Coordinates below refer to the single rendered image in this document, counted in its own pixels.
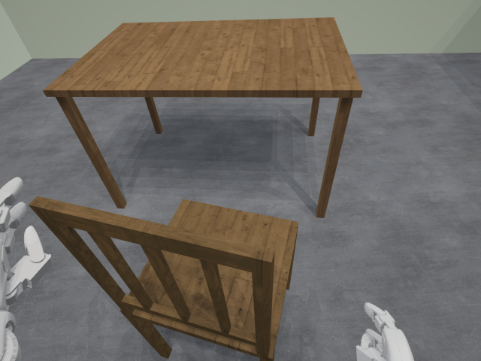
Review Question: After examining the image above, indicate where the table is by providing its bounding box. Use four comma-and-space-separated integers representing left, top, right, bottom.
43, 17, 363, 218

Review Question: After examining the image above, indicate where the robot left forearm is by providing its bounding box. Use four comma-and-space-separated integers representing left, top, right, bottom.
0, 310, 21, 361

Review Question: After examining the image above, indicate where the robot left hand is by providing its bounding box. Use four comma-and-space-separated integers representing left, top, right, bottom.
0, 177, 51, 311

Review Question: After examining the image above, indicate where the chair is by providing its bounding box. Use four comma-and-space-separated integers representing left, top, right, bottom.
29, 196, 299, 361

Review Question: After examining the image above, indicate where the robot right hand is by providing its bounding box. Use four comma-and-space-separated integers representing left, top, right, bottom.
356, 302, 414, 361

